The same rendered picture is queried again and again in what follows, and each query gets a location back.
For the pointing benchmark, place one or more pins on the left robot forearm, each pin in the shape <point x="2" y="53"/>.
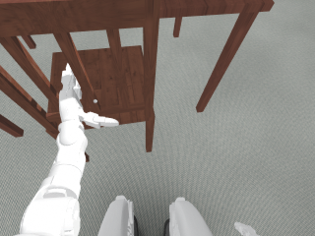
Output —
<point x="68" y="167"/>

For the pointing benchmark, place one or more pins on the robot left hand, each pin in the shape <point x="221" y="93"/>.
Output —
<point x="69" y="103"/>

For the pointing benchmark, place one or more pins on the robot right hand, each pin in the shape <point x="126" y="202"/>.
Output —
<point x="245" y="230"/>

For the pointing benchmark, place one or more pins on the right robot thigh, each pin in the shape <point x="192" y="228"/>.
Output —
<point x="184" y="216"/>

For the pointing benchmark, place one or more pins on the left robot upper arm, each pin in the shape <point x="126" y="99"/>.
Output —
<point x="52" y="217"/>

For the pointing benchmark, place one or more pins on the chair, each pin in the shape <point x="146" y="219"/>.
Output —
<point x="121" y="78"/>

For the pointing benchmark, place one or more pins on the robot left shin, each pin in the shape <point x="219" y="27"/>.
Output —
<point x="130" y="229"/>

